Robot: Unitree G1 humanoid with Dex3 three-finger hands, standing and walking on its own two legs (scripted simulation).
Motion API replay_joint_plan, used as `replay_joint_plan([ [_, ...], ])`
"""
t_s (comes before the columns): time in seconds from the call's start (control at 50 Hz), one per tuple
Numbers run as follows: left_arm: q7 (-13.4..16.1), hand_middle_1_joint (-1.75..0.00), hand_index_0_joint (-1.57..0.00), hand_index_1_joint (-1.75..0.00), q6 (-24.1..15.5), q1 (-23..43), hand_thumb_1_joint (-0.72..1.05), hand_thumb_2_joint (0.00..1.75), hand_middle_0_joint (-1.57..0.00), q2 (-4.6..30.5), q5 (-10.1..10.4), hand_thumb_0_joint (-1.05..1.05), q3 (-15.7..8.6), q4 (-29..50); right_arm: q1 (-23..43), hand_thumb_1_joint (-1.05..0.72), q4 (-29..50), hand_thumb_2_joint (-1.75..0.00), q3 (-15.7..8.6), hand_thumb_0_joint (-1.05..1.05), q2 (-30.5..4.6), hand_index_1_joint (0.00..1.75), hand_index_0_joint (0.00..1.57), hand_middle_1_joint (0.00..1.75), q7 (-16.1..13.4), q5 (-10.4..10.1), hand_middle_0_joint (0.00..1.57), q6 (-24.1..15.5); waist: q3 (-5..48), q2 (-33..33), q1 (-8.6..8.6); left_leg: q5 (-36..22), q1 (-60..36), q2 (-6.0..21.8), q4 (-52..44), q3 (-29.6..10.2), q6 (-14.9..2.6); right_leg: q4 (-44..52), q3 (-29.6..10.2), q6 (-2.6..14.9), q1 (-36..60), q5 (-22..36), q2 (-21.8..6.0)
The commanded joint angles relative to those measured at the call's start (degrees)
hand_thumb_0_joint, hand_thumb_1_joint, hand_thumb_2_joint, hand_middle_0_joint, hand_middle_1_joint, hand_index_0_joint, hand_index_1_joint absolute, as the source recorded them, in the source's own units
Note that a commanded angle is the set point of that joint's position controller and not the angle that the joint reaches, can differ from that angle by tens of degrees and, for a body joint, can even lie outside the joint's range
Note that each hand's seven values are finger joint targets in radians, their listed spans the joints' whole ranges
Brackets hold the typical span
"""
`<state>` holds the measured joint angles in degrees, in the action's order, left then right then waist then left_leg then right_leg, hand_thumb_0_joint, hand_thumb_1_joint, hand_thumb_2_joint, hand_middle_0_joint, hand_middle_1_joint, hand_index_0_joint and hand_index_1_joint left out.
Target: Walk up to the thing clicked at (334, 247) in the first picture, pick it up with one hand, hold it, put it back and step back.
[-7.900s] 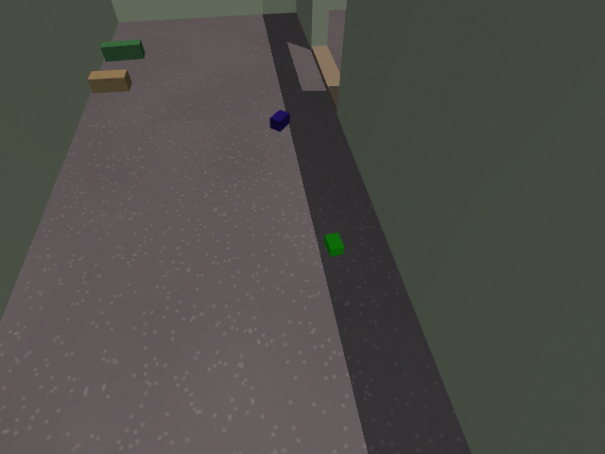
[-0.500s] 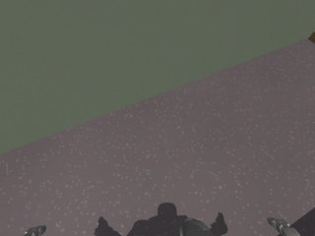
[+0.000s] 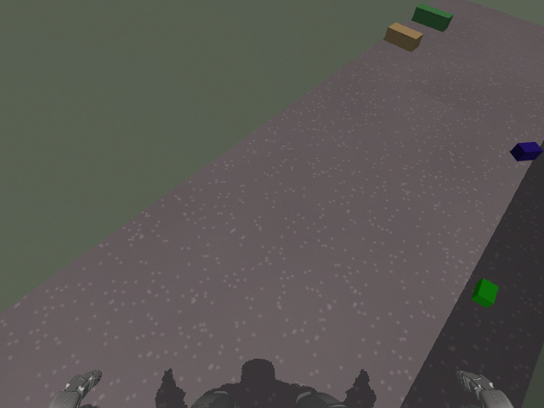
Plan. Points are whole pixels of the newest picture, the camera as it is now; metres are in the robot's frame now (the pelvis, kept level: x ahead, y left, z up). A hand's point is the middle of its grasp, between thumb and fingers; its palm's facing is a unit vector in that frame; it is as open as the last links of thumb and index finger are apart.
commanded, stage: walk up
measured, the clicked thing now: (484, 292) +0.54 -0.85 -0.72
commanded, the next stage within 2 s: stand in 1.72 s
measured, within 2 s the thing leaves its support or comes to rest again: neither
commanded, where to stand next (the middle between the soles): +0.05 -0.02 m, yaw -29 degrees
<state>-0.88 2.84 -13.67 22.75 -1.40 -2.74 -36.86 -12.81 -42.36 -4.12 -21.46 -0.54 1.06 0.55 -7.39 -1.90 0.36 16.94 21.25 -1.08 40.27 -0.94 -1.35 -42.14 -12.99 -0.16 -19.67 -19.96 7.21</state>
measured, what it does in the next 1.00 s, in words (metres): steps on the spot, turning right: right foot, then left foot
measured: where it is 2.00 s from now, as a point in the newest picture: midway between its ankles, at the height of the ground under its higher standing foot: outside the picture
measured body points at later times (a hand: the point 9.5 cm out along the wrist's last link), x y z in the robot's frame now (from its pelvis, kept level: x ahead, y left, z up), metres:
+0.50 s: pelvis -0.02 -0.03 +0.00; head +0.00 -0.06 +0.45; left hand +0.13 +0.27 -0.09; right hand -0.03 -0.37 -0.12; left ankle +0.04 +0.11 -0.69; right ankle -0.04 -0.14 -0.71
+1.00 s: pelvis -0.03 -0.02 +0.01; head +0.01 -0.02 +0.46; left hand +0.20 +0.22 -0.11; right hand -0.09 -0.34 -0.09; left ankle +0.04 +0.10 -0.71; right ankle -0.07 -0.14 -0.69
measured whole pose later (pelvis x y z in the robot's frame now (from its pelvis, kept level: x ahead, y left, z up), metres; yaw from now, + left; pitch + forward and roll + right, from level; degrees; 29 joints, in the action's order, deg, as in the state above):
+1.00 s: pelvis -0.03 -0.02 +0.01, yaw -26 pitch -3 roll +0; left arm -0.1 -0.4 -12.6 22.9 -0.2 -2.2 -48.5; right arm -13.0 -48.4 -1.7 -21.6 0.6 1.9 -1.3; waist -6.5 -1.8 0.9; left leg 20.0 15.6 4.5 38.7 3.2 1.0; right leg -47.4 -3.0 1.4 -20.1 -26.7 2.0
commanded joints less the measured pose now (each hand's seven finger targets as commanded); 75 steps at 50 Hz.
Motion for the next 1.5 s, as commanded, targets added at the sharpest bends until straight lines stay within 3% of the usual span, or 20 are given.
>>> replay_joint_plan([
  [0.0, 2.37, -0.30, -0.20, -0.30, -0.63, -4.61, 0.90, 0.90, -0.20, 11.75, 0.21, 0.00, -3.64, 3.71, -2.17, -0.90, 5.02, -0.90, -5.71, 0.00, -18.41, 0.30, 0.20, 0.30, -1.36, 0.32, 0.20, -2.16, 9.33, 10.80, 0.22, -8.69, -13.52, 27.22, -21.90, -27.78, -7.22, -20.71, 1.37, 0.53, -13.56, -12.53, -0.58],
  [0.02, 2.33, -0.30, -0.20, -0.30, -0.59, -5.89, 0.90, 0.90, -0.20, 12.91, -0.02, 0.00, -3.98, 2.92, 0.11, -0.90, 5.52, -0.90, -6.11, 0.00, -19.63, 0.30, 0.20, 0.30, -1.14, -0.12, 0.20, -2.48, 7.82, 13.78, -0.02, -9.48, -10.45, 29.25, -22.44, -29.45, -10.73, -25.39, 2.71, 0.02, -12.06, -13.01, -2.08],
  [0.12, -0.22, -0.30, -0.20, -0.30, -0.55, -4.21, 0.90, 0.90, -0.20, 11.96, 1.07, 0.00, -5.00, 0.12, -0.59, -0.90, 5.13, -0.90, -3.82, 0.00, -14.35, 0.30, 0.20, 0.30, -0.79, 0.13, 0.20, -3.25, 5.49, 12.75, 0.10, -12.98, -10.35, 15.50, -19.44, -7.07, -5.94, -26.19, 4.48, 0.35, -12.01, -2.72, -3.56],
  [0.24, -0.84, -0.30, -0.20, -0.30, -1.66, -2.16, 0.90, 0.90, -0.20, 10.75, 1.16, 0.00, -4.18, -0.43, -3.94, -0.90, 6.16, -0.90, -4.46, 0.00, -16.75, 0.30, 0.20, 0.30, 0.65, 0.96, 0.20, -2.92, 7.95, 13.83, 2.97, -2.96, -15.58, 17.98, -18.72, -4.03, -10.51, -9.62, 9.97, -1.46, -9.89, -5.69, -7.00],
  [0.36, 0.55, -0.30, -0.20, -0.30, -3.52, -10.08, 0.90, 0.90, -0.20, 10.64, 0.60, 0.00, -4.69, -5.77, -0.20, -0.90, 7.21, -0.90, -4.08, 0.00, -16.60, 0.30, 0.20, 0.30, 1.41, 0.20, 0.20, -0.77, 8.78, 12.32, -1.37, -9.85, -4.80, 18.33, -5.59, 1.87, -8.25, 10.50, 16.91, 1.23, 7.49, 1.63, -5.15],
  [0.38, 0.90, -0.30, -0.20, -0.30, -4.00, -11.29, 0.90, 0.90, -0.20, 11.92, 0.25, 0.00, -5.28, -6.78, -0.72, -0.90, 7.17, -0.90, -3.44, 0.00, -14.56, 0.30, 0.20, 0.30, 1.33, -0.13, 0.20, -0.39, 9.08, 7.64, -1.98, -7.04, -2.03, 16.10, 1.19, 3.83, -6.06, 13.67, 14.16, 1.96, 10.96, 1.94, -4.76],
  [0.42, 1.49, -0.30, -0.20, -0.30, -5.17, -7.31, 0.90, 0.90, -0.20, 18.88, -0.63, 0.00, -6.58, -3.95, -1.21, -0.90, 8.13, -0.90, -1.16, 0.00, -8.36, 0.30, 0.20, 0.30, 1.19, -0.94, 0.20, 0.31, 3.30, -12.22, -0.74, 15.51, 16.84, 3.59, 19.67, 5.32, 1.16, 23.48, -21.38, 10.09, 10.49, 3.04, -22.98],
  [0.46, 1.69, -0.30, -0.20, -0.30, -4.65, -4.49, 0.90, 0.90, -0.20, 19.79, -0.10, 0.00, -6.48, -3.42, 1.98, -0.90, 6.69, -0.90, -3.04, 0.00, -14.53, 0.30, 0.20, 0.30, -0.05, -0.50, 0.20, 0.09, 1.13, -9.18, -1.77, 17.46, 10.56, 6.79, 22.67, -1.64, 1.07, 22.17, -23.32, 16.79, -0.07, 7.47, -26.40],
  [0.52, 2.28, -0.30, -0.20, -0.30, -5.00, -0.86, 0.90, 0.90, -0.20, 15.00, 0.55, 0.00, -5.04, -3.57, -2.82, -0.90, 1.46, -0.90, -2.30, 0.00, -12.75, 0.30, 0.20, 0.30, 0.36, -1.46, 0.20, -0.10, 2.75, -8.82, 1.03, 8.89, 10.20, 5.90, 20.95, -0.54, 1.12, 17.28, -6.76, 10.40, 5.49, 14.80, -16.19],
  [0.66, 2.56, -0.30, -0.20, -0.30, -5.16, -5.94, 0.90, 0.90, -0.20, 14.39, -0.16, 0.00, -4.70, -3.70, 0.18, -0.90, 0.64, -0.90, -1.53, 0.00, -12.29, 0.30, 0.20, 0.30, 0.15, -0.12, 0.20, -1.13, 8.25, -8.38, -2.44, 9.71, 6.21, 3.94, 9.62, 0.78, 1.09, 12.06, -8.84, 12.70, 9.80, 23.21, -16.34],
  [0.74, 2.47, -0.30, -0.20, -0.30, -4.26, -1.16, 0.90, 0.90, -0.20, 13.52, 1.15, 0.00, -3.71, -2.47, -4.78, -0.90, -2.04, -0.90, -1.90, 0.00, -10.84, 0.30, 0.20, 0.30, -0.18, 0.13, 0.20, -2.65, 9.93, -5.71, 1.70, 0.28, -9.11, 1.15, -8.50, 2.74, -0.44, 3.19, -4.75, 10.25, 1.40, 31.09, -14.37],
  [0.78, 2.58, -0.30, -0.20, -0.30, -4.30, -0.51, 0.90, 0.90, -0.20, 7.54, 2.16, 0.00, -1.88, -1.37, -5.83, -0.90, -2.28, -0.90, -3.21, 0.00, -16.17, 0.30, 0.20, 0.30, -0.49, 1.35, 0.20, -3.55, 11.06, 9.36, 2.01, -11.74, -15.97, 15.12, -16.95, -16.99, -4.48, -8.12, 0.74, 2.78, -7.75, 14.55, -5.57],
  [0.8, 3.02, -0.30, -0.20, -0.30, -3.85, -1.87, 0.90, 0.90, -0.20, 8.27, 2.08, 0.00, -1.78, -2.75, -2.09, -0.90, -1.24, -0.90, -3.11, 0.00, -17.44, 0.30, 0.20, 0.30, -0.31, 0.92, 0.20, -3.59, 9.06, 12.25, 0.39, -11.35, -14.64, 22.59, -19.99, -24.87, -9.77, -12.15, 5.26, 1.30, -11.22, -10.94, -0.49],
  [0.82, 3.53, -0.30, -0.20, -0.30, -3.79, -1.24, 0.90, 0.90, -0.20, 12.14, 1.46, 0.00, -2.66, -4.17, -0.46, -0.90, -1.37, -0.90, -3.73, 0.00, -19.09, 0.30, 0.20, 0.30, 0.06, 0.31, 0.20, -3.63, 8.73, 13.44, 1.33, -11.09, -10.35, 27.70, -18.99, -28.62, -15.88, -17.08, 4.49, 1.00, -7.78, -16.02, -4.13],
  [0.88, 2.35, -0.30, -0.20, -0.30, -4.55, -0.52, 0.90, 0.90, -0.20, 12.04, 1.47, 0.00, -3.13, -6.86, 2.89, -0.90, -0.94, -0.90, -2.07, 0.00, -14.56, 0.30, 0.20, 0.30, -0.02, 0.73, 0.20, -3.46, 4.25, 11.29, -0.38, -18.50, -8.83, 17.01, -15.19, -10.70, -10.43, -12.15, 6.59, 1.63, -6.50, -10.83, -5.02],
  [1.0, 2.05, -0.30, -0.20, -0.30, -5.73, -5.10, 0.90, 0.90, -0.20, 9.41, 0.94, 0.00, -2.57, -11.62, 4.46, -0.90, -1.25, -0.90, -1.30, 0.00, -14.29, 0.30, 0.20, 0.30, 0.66, -0.17, 0.20, -1.44, 7.84, 14.27, -2.04, -16.58, -5.99, 12.85, -5.89, -2.15, -6.34, 12.34, 14.77, 1.91, 8.63, 5.86, -3.40],
  [1.06, 2.80, -0.30, -0.20, -0.30, -7.24, -1.82, 0.90, 0.90, -0.20, 15.81, -0.51, 0.00, -3.79, -11.21, 2.49, -0.90, -0.76, -0.90, 0.81, 0.00, -7.85, 0.30, 0.20, 0.30, 0.88, -0.87, 0.20, -0.49, 7.98, -2.95, -0.59, 8.13, 7.42, 5.15, 6.94, 2.13, 0.45, 21.11, -16.90, 8.66, 13.31, 5.85, -21.21],
  [1.1, 2.65, -0.30, -0.20, -0.30, -6.75, 3.54, 0.90, 0.90, -0.20, 17.09, 0.03, 0.00, -3.47, -10.62, 2.79, -0.90, -3.42, -0.90, -1.02, 0.00, -12.13, 0.30, 0.20, 0.30, 0.27, -0.27, 0.20, 0.00, 4.21, -3.05, 0.08, 16.18, -2.85, 6.23, 11.29, -1.95, -0.10, 21.21, -18.73, 15.20, -3.23, 1.62, -25.05],
  [1.26, 1.77, -0.30, -0.20, -0.30, -6.07, 6.26, 0.90, 0.90, -0.20, 9.07, 1.50, 0.00, -0.85, -13.11, 1.93, -0.90, -8.53, -0.90, -0.89, 0.00, -13.87, 0.30, 0.20, 0.30, 0.54, 0.17, 0.20, -2.53, 8.97, 0.96, 0.41, -1.53, -11.24, 11.60, -17.84, -10.08, -3.85, 9.57, 2.81, 2.88, -0.33, 9.62, -9.68],
  [1.48, 1.64, -0.30, -0.20, -0.30, -6.31, 8.48, 0.90, 0.90, -0.20, 10.33, 1.49, 0.00, -0.48, -20.05, 6.53, -0.90, -13.88, -0.90, 1.00, 0.00, -11.81, 0.30, 0.20, 0.30, 1.21, -0.75, 0.20, -2.59, 7.21, 1.83, -0.64, -2.62, -9.57, 8.99, -18.81, -2.85, -2.03, 17.47, 1.69, 3.15, 7.78, 13.11, -10.95],
])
